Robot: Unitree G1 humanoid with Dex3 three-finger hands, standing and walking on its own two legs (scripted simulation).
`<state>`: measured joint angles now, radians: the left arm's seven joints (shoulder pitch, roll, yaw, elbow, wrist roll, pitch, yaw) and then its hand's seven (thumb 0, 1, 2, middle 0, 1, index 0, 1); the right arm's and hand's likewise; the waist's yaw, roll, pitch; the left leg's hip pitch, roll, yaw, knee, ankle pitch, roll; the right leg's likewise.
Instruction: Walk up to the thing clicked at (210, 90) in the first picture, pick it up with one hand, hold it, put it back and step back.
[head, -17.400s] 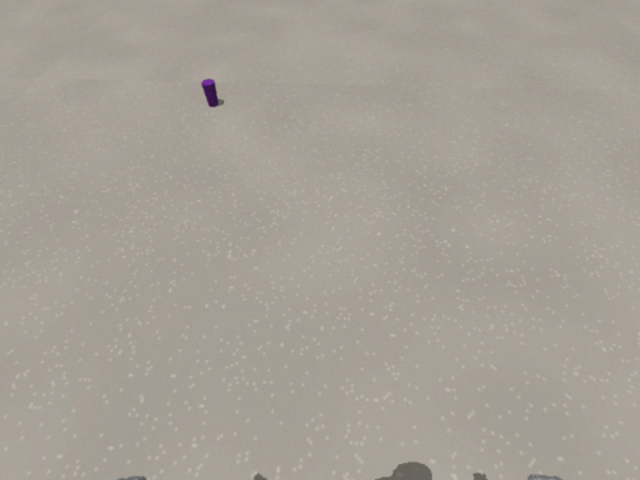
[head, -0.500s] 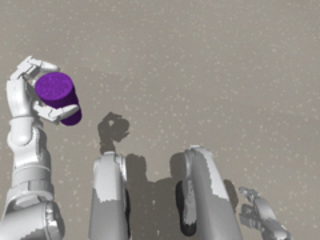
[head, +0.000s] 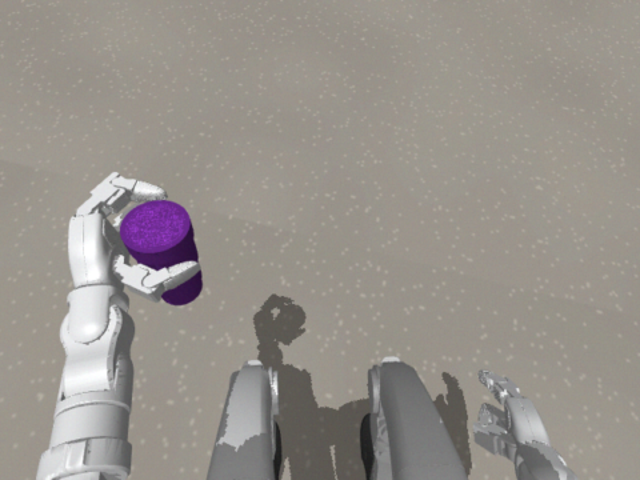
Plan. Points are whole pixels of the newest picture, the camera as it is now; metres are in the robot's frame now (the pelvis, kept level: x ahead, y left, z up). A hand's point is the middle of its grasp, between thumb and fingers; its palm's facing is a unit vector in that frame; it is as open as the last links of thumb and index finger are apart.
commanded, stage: lift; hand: left
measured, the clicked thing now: (170, 259) +0.36 +0.20 +0.00
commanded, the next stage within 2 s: hold in 1.04 s
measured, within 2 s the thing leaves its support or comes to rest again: neither
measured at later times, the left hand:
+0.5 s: hand (128, 200) +0.37 +0.19 +0.13, palm faces +0.14 -0.99 -0.03, open 10.8 cm
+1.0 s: hand (131, 173) +0.37 +0.17 +0.17, palm faces +0.12 -0.99 -0.01, open 10.8 cm
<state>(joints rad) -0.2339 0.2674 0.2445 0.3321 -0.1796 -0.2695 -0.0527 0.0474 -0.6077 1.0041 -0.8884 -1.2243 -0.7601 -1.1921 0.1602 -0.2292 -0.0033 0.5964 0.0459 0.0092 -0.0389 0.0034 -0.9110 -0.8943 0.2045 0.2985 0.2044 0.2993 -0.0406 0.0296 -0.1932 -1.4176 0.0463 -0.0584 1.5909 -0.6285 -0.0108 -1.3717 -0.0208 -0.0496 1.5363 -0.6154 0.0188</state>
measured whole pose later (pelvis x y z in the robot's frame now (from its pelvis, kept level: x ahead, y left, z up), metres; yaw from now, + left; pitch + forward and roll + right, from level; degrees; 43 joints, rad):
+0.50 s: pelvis +0.02 +0.00 +0.09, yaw +1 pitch +16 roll -3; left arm -0.15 0.23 0.18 0.36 -0.18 -0.33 -0.06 0.04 -0.61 1.00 -0.89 -1.22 -0.77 -1.18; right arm 0.23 -0.22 0.00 0.62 0.03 -0.03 -0.03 0.00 -0.92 -0.90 0.20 0.30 0.20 0.30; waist -0.03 0.02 -0.12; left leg -0.97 0.05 -0.04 1.20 -0.52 -0.01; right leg -0.92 -0.02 -0.05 1.15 -0.51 0.02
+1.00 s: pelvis +0.04 -0.01 +0.13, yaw +2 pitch +11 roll -1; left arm -0.12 0.20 0.17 0.40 -0.19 -0.35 -0.08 0.04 -0.61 1.00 -0.89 -1.22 -0.77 -1.18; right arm 0.24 -0.22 0.00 0.64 0.02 -0.02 -0.03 0.01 -0.92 -0.90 0.20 0.30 0.20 0.30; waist -0.03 0.02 -0.08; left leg -0.73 0.05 -0.03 1.00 -0.47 -0.03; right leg -0.70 -0.01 -0.05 0.97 -0.46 0.01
